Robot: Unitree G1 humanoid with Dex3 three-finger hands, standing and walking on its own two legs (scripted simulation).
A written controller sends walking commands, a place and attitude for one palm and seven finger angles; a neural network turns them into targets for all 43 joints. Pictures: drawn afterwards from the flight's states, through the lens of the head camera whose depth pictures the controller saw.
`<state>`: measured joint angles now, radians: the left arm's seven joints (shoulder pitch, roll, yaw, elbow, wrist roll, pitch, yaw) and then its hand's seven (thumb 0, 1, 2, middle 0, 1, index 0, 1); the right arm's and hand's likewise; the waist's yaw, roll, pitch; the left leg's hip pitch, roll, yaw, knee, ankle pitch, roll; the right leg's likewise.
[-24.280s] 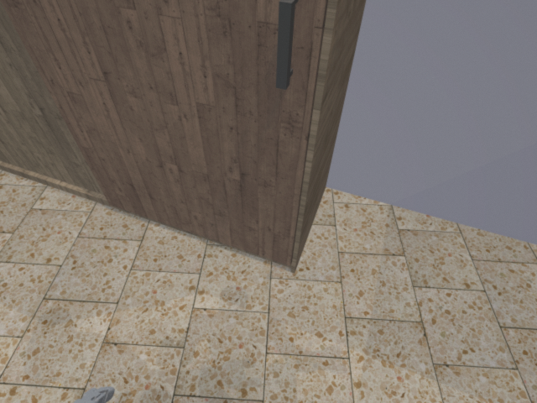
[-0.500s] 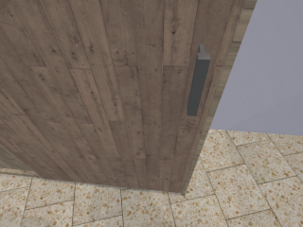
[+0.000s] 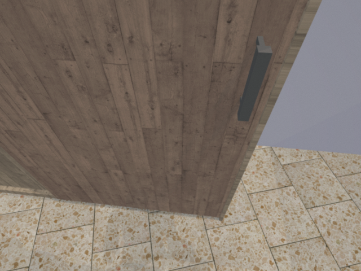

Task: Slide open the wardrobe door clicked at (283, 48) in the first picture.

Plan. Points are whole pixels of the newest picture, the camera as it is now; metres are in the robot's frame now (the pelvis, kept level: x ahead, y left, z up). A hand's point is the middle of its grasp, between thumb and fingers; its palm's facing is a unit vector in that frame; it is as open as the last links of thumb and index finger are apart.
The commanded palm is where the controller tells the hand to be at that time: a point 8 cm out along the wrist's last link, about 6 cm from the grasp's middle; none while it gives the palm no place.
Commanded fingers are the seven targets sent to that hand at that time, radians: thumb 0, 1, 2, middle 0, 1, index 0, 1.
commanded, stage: come to a stop and stand still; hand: right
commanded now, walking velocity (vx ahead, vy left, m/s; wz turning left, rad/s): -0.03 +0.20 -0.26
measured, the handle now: (251, 81) +0.46 -0.12 +0.19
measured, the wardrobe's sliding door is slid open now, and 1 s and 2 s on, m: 0.00 0.00 0.00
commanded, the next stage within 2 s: look again from close up in 1.62 s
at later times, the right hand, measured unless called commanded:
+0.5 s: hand out of the picture -0.06 -0.13 -0.18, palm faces +0.15 +0.98 -0.13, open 7.3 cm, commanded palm none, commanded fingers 0.00 -0.90 -0.90 0.20 0.30 0.20 0.30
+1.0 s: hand out of the picture -0.06 -0.15 -0.18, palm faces +0.10 +0.98 -0.18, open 7.3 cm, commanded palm none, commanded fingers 0.00 -0.90 -0.90 0.20 0.30 0.20 0.30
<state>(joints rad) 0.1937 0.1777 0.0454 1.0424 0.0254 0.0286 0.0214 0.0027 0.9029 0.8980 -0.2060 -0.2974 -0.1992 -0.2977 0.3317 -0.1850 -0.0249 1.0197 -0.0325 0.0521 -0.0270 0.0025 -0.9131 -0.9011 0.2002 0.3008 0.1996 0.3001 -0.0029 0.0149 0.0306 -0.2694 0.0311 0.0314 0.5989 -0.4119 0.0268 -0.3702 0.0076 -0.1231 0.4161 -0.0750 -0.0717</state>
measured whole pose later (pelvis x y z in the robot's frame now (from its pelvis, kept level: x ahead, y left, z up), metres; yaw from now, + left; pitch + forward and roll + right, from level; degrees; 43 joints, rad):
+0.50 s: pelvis -0.03 +0.02 +0.00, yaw -4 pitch -1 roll +1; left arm 0.30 0.13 -0.01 1.11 0.01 -0.01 0.04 0.01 0.94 0.90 -0.20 -0.30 -0.20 -0.30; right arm 0.33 -0.13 0.00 1.11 -0.02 0.01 -0.03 0.01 -0.92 -0.90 0.20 0.30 0.20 0.30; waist -0.04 0.03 0.01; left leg -0.20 0.02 0.12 0.46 -0.25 0.01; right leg -0.14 0.04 -0.09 0.45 -0.30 -0.08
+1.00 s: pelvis -0.04 +0.01 +0.00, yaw -4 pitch -2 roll +1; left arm 0.33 0.14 -0.02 1.07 0.01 -0.01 0.03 0.01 0.92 0.90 -0.20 -0.30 -0.20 -0.30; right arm 0.32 -0.13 0.02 1.10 -0.01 -0.01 -0.05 0.01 -0.93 -0.90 0.20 0.30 0.20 0.30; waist 0.00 -0.01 -0.01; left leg -0.22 0.05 0.11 0.51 -0.25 -0.01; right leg -0.16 0.07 -0.10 0.49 -0.30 -0.10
